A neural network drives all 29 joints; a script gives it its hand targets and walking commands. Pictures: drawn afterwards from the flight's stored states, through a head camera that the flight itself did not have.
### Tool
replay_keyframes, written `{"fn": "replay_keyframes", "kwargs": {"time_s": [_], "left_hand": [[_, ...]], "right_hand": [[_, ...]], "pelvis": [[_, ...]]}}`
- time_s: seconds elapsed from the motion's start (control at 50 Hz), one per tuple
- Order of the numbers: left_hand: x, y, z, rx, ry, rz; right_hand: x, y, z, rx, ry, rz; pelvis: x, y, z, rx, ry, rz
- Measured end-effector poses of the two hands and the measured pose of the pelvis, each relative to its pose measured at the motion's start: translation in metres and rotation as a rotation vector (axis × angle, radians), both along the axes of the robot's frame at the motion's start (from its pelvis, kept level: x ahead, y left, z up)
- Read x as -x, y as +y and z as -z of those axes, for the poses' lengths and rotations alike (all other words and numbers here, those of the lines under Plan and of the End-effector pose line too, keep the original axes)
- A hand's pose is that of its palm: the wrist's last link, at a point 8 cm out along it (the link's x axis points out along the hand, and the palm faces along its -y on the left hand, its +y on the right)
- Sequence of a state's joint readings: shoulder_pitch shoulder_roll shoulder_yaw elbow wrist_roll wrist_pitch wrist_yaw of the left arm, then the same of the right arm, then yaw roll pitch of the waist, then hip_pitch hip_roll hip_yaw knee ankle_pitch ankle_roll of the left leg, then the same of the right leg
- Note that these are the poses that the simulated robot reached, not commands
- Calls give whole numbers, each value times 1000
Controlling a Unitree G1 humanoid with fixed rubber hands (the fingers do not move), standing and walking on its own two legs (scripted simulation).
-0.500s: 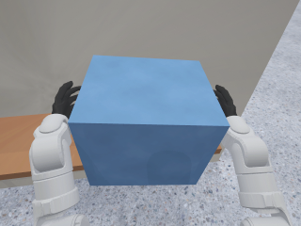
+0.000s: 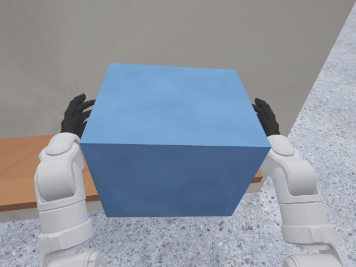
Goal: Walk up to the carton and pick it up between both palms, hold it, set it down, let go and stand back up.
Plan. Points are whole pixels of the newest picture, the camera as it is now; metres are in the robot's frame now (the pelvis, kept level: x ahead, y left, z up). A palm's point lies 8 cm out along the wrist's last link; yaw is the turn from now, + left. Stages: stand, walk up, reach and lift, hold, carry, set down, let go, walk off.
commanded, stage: hold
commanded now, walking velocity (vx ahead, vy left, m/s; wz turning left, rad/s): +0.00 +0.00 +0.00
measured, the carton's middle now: (172, 141) +0.38 +0.01 +0.12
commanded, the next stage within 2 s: none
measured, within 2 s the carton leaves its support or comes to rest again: neither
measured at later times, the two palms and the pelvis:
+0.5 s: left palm (75, 134) +0.34 +0.20 +0.18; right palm (266, 135) +0.35 -0.19 +0.17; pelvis +0.00 +0.00 +0.00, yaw +0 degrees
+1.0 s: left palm (77, 134) +0.33 +0.20 +0.19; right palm (269, 138) +0.34 -0.19 +0.16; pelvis +0.00 +0.00 +0.00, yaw +0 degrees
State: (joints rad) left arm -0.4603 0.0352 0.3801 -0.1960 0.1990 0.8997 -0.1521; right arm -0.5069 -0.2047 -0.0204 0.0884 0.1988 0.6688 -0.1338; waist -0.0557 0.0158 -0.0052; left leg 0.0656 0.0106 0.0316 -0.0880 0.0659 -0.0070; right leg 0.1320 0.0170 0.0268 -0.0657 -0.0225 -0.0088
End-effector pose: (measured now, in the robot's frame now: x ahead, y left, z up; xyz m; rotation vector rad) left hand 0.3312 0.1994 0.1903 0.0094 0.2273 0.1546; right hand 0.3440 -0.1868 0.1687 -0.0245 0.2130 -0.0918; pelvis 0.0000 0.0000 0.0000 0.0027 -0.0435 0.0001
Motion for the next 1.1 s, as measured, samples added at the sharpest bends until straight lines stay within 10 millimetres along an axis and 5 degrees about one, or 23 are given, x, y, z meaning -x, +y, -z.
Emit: {"fn": "replay_keyframes", "kwargs": {"time_s": [1.1], "left_hand": [[-1,-2,3,1,9,2]], "right_hand": [[0,-2,3,-9,7,7]], "pelvis": [[0,1,0,0,-4,9]]}}
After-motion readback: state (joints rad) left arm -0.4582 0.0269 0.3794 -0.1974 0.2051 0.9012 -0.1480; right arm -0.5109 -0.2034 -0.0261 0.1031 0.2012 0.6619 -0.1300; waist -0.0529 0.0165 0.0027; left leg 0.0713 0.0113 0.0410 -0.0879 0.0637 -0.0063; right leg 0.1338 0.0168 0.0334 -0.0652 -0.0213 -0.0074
